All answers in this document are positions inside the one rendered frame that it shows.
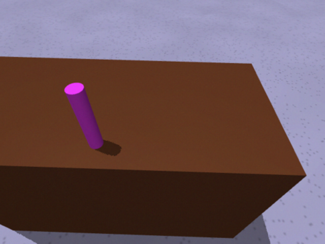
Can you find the can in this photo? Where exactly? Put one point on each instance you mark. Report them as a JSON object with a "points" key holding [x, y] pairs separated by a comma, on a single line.
{"points": [[80, 104]]}

